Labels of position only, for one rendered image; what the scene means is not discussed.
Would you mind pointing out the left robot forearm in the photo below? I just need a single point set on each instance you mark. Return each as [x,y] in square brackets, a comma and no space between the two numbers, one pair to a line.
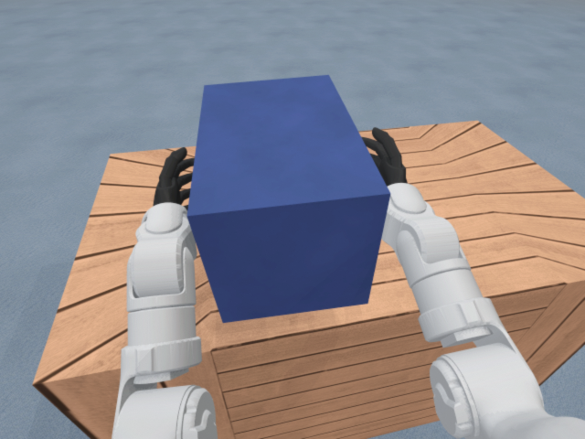
[161,289]

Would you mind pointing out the left robot hand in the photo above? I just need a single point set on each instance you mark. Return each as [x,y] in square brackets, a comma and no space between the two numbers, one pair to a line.
[170,183]

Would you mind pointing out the carton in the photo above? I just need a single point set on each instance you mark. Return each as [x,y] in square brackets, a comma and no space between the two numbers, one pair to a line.
[286,205]

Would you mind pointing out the left robot upper arm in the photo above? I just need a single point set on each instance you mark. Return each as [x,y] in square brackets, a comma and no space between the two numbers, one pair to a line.
[183,412]

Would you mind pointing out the right robot forearm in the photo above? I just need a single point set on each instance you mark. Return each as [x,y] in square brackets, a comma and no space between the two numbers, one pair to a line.
[452,308]

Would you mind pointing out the right robot hand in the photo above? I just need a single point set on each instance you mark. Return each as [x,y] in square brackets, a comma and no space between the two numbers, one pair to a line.
[388,160]

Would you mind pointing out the right robot upper arm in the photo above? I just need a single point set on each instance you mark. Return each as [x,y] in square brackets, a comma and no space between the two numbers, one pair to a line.
[488,393]

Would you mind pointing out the pedestal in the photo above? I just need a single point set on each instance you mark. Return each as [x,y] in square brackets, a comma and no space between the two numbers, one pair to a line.
[352,372]

